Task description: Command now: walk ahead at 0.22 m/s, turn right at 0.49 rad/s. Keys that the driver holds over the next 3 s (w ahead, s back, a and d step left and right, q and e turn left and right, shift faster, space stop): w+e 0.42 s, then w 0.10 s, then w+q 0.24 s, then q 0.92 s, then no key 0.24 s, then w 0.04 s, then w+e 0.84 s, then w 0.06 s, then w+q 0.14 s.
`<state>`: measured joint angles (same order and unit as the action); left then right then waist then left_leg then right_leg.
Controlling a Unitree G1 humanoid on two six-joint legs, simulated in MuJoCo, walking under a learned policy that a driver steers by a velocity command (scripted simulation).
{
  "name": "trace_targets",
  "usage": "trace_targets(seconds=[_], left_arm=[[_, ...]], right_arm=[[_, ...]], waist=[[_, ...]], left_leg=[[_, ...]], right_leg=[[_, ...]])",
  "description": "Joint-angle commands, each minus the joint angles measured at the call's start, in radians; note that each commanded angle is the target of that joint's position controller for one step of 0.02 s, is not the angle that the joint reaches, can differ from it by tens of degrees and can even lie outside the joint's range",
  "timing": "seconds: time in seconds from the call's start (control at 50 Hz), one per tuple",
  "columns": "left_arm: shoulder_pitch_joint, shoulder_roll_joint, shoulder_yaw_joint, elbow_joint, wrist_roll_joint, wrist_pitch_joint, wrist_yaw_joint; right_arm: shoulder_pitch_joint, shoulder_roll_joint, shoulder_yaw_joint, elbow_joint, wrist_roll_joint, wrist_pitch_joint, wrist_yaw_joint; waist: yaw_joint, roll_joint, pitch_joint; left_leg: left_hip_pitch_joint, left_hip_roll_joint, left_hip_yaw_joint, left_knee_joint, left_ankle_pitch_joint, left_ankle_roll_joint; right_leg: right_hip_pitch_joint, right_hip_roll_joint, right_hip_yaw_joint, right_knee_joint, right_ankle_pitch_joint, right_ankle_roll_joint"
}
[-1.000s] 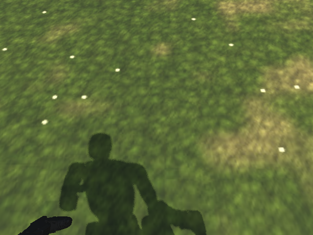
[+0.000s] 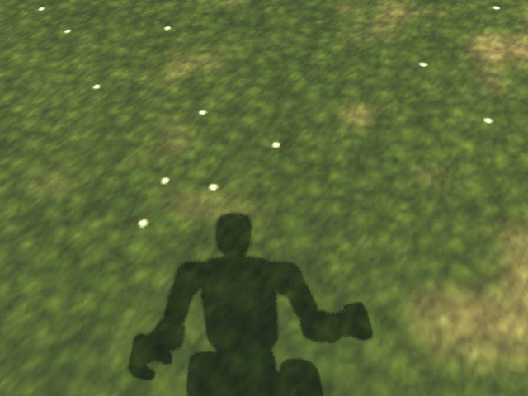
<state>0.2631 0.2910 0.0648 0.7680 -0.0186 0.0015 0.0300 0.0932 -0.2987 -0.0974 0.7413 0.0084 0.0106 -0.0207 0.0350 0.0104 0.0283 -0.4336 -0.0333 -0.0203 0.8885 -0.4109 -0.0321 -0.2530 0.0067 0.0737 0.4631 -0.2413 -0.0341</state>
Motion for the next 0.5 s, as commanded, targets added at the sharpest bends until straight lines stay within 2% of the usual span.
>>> trace_targets(seconds=[0.02, 0.06, 0.08, 0.12, 0.14, 0.16, 0.18, 0.2, 0.22, 0.24, 0.26, 0.3, 0.36, 0.42, 0.46, 0.5], left_arm=[[-0.015, 0.179, 0.049, -0.069, -0.001, -0.010, 0.015], [-0.020, 0.193, 0.053, -0.078, -0.003, -0.009, 0.008], [-0.030, 0.190, 0.052, -0.084, -0.006, -0.007, 0.005], [-0.053, 0.156, 0.040, -0.098, -0.007, -0.003, 0.002], [-0.072, 0.109, 0.028, -0.111, -0.004, -0.006, 0.000], [-0.066, 0.012, 0.002, -0.133, -0.001, -0.012, -0.006], [-0.092, 0.068, 0.013, -0.192, -0.019, -0.027, -0.005], [-0.086, 0.135, 0.032, -0.176, -0.020, -0.031, -0.007], [-0.063, 0.152, 0.042, -0.153, -0.013, -0.031, -0.013], [-0.046, 0.141, 0.043, -0.136, -0.004, -0.033, -0.016], [-0.060, 0.124, 0.039, -0.139, -0.003, -0.037, -0.022], [-0.079, 0.085, 0.029, -0.148, -0.007, -0.043, -0.034], [-0.129, 0.061, 0.020, -0.186, -0.010, -0.042, -0.042], [-0.201, 0.034, 0.006, -0.227, -0.007, -0.044, -0.060], [-0.261, 0.007, -0.008, -0.252, -0.005, -0.048, -0.073], [-0.288, 0.007, -0.012, -0.270, -0.009, -0.050, -0.085]], right_arm=[[-0.113, -0.035, -0.001, -0.090, 0.011, -0.056, 0.024], [-0.076, -0.048, -0.005, -0.077, 0.018, -0.074, 0.034], [-0.042, -0.056, -0.009, -0.064, 0.024, -0.081, 0.037], [0.051, -0.071, -0.019, -0.027, 0.027, -0.090, 0.034], [0.153, -0.102, -0.030, -0.001, 0.022, -0.093, 0.024], [0.265, -0.173, -0.041, 0.015, -0.004, -0.092, 0.010], [0.249, -0.236, -0.052, 0.019, -0.035, -0.099, 0.023], [0.177, -0.170, -0.034, -0.001, -0.021, -0.108, 0.021], [0.135, -0.118, -0.018, -0.006, -0.006, -0.111, 0.016], [0.116, -0.099, -0.010, -0.011, -0.003, -0.112, 0.013], [0.119, -0.090, -0.006, -0.003, -0.004, -0.112, 0.009], [0.153, -0.085, -0.002, 0.010, -0.018, -0.119, 0.006], [0.193, -0.094, -0.001, 0.029, -0.019, -0.118, 0.005], [0.205, -0.120, -0.003, 0.037, -0.013, -0.108, 0.004], [0.252, -0.132, -0.003, 0.059, -0.002, -0.104, 0.006], [0.284, -0.147, -0.005, 0.081, 0.012, -0.097, 0.013]], waist=[[0.017, -0.175, -0.057], [0.002, -0.186, -0.059], [-0.019, -0.184, -0.058], [-0.074, -0.151, -0.055], [-0.117, -0.102, -0.085], [-0.135, 0.116, -0.140], [-0.108, 0.221, -0.049], [-0.082, 0.159, 0.030], [-0.064, 0.147, 0.066], [-0.054, 0.128, 0.056], [-0.060, 0.118, 0.070], [-0.075, 0.096, 0.050], [-0.095, 0.077, 0.049], [-0.115, 0.077, 0.066], [-0.137, 0.060, 0.089], [-0.133, 0.056, 0.107]], left_leg=[[-0.057, 0.002, -0.017, -0.198, 0.025, -0.003], [0.069, -0.019, 0.002, -0.302, 0.025, 0.003], [0.141, -0.023, 0.006, -0.367, 0.079, 0.008], [0.326, -0.010, 0.016, -0.513, 0.203, 0.026], [0.496, 0.081, -0.061, -0.526, 0.169, 0.051], [0.637, 0.314, -0.359, -0.615, -0.075, 0.135], [0.521, 0.467, -0.655, -0.716, -0.303, 0.251], [0.477, 0.439, -0.606, -0.738, -0.359, 0.258], [0.459, 0.382, -0.494, -0.741, -0.276, 0.222], [0.451, 0.343, -0.396, -0.742, -0.169, 0.193], [0.440, 0.320, -0.312, -0.751, -0.043, 0.180], [0.422, 0.281, -0.173, -0.756, 0.144, 0.171], [0.423, 0.270, -0.054, -0.759, 0.294, 0.185], [0.404, 0.264, 0.047, -0.758, 0.375, 0.179], [0.402, 0.281, 0.071, -0.766, 0.388, 0.185], [0.436, 0.305, 0.085, -0.762, 0.429, 0.187]], right_leg=[[0.125, -0.192, 0.312, -0.222, -0.220, -0.176], [0.045, -0.180, 0.324, -0.211, -0.240, -0.179], [0.001, -0.171, 0.338, -0.202, -0.259, -0.173], [-0.111, -0.116, 0.331, -0.138, -0.301, -0.128], [-0.246, -0.067, 0.286, -0.005, -0.339, -0.081], [-0.422, 0.046, 0.117, 0.332, -0.362, -0.008], [-0.585, 0.020, 0.101, 0.498, -0.352, -0.001], [-0.628, -0.035, 0.116, 0.598, -0.271, 0.003], [-0.642, -0.046, 0.103, 0.632, -0.192, 0.011], [-0.628, -0.062, 0.091, 0.648, -0.127, 0.018], [-0.629, -0.079, 0.087, 0.655, -0.060, 0.027], [-0.605, -0.086, 0.056, 0.677, 0.045, 0.041], [-0.607, -0.092, 0.029, 0.587, 0.133, 0.068], [-0.542, -0.099, -0.029, 0.407, 0.223, 0.069], [-0.492, -0.090, -0.065, 0.304, 0.225, 0.049], [-0.453, -0.076, -0.087, 0.223, 0.180, 0.016]])
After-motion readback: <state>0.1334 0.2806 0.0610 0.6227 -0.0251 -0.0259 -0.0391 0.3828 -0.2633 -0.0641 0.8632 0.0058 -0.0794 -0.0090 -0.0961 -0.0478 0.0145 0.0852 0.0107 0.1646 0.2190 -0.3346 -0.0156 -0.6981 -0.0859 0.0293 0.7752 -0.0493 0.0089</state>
